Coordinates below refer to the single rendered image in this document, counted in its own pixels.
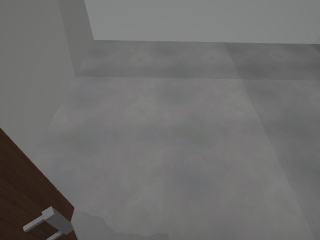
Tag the cupboard door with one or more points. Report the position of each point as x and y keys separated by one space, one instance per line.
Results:
x=24 y=194

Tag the handle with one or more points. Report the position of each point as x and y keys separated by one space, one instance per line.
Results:
x=54 y=218

